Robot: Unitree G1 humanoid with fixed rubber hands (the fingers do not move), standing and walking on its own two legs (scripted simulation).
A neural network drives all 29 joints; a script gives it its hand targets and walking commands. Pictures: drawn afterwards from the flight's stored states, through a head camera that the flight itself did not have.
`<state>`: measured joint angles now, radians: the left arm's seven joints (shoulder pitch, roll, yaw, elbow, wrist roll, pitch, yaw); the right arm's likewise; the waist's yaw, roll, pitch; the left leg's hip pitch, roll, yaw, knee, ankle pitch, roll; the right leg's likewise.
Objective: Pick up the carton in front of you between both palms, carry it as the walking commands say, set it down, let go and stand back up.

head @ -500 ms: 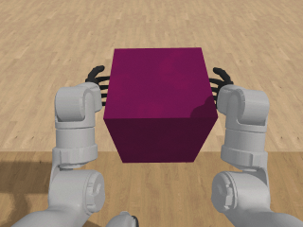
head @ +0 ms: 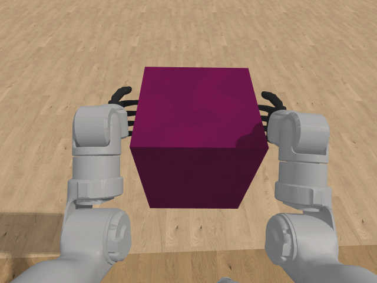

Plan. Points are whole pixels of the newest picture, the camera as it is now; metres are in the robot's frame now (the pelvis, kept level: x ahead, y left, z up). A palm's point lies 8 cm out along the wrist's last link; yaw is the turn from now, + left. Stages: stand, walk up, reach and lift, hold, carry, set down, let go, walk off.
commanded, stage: carry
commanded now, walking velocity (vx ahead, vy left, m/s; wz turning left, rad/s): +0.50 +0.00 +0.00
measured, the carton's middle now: (195, 143) +0.39 +0.00 +0.10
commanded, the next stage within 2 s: none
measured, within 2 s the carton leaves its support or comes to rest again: neither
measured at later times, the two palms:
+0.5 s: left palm (134, 41) +0.67 +0.16 +0.19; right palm (245, 45) +0.65 -0.14 +0.19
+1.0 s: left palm (154, 9) +0.93 +0.14 +0.18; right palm (239, 9) +0.94 -0.16 +0.18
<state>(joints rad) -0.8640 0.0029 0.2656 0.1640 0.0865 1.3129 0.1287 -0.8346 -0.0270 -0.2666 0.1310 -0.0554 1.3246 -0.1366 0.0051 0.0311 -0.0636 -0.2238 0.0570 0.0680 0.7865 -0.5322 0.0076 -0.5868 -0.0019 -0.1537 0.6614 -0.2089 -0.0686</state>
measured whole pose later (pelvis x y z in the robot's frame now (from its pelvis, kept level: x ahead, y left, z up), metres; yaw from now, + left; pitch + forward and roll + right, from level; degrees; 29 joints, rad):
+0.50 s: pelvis +0.29 +0.03 +0.03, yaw -2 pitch +4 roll +1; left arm -0.83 0.05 0.27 0.18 0.05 1.32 0.12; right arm -0.84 0.01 -0.24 0.20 -0.09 1.31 -0.13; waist -0.04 -0.02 -0.05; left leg -0.54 -0.02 0.12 0.67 -0.21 0.09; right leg -0.38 -0.01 -0.01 1.15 -0.48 -0.02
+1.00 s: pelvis +0.58 -0.02 +0.06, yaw +0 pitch +5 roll +1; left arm -0.72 -0.03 0.25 0.18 0.10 1.29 0.12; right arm -0.75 0.00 -0.25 0.20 -0.08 1.31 -0.12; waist 0.02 0.01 -0.07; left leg -0.53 0.01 0.04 1.11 -0.39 0.00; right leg -0.37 0.00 -0.12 0.48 -0.20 -0.07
